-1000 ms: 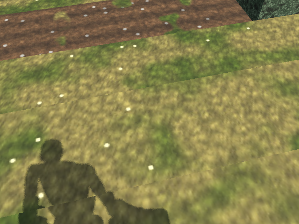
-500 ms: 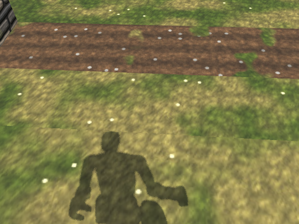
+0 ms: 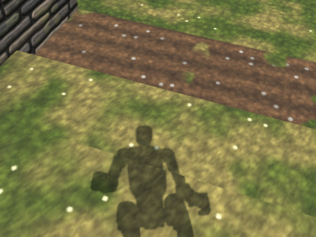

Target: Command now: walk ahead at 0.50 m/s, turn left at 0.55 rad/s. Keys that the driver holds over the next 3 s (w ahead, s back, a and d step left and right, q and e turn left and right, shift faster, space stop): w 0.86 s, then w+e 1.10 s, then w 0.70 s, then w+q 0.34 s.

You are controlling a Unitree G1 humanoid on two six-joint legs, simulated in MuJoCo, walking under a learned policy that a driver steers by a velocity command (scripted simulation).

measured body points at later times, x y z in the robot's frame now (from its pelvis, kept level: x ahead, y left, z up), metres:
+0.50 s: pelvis +0.34 -0.09 -0.19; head +0.37 -0.10 +0.26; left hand +0.42 +0.16 -0.31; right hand +0.39 -0.34 -0.33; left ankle +0.19 +0.06 -0.68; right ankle +0.39 -0.18 -0.91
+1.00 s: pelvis +0.61 -0.06 -0.17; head +0.63 -0.06 +0.27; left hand +0.64 +0.22 -0.31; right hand +0.78 -0.30 -0.27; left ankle +0.65 +0.03 -0.91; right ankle +0.55 -0.20 -0.83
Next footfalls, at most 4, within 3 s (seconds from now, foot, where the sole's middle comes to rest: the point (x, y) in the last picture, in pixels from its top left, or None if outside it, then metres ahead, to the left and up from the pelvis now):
0.38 right None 0.43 -0.17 -0.95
0.84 left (145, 205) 0.69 0.04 -0.95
1.52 right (208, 167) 1.00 -0.35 -1.12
1.90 left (187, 123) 1.34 -0.26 -1.12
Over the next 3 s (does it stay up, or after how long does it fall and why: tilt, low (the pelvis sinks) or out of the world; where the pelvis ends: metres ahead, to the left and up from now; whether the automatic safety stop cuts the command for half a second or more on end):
stays up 1.61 -0.61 -0.45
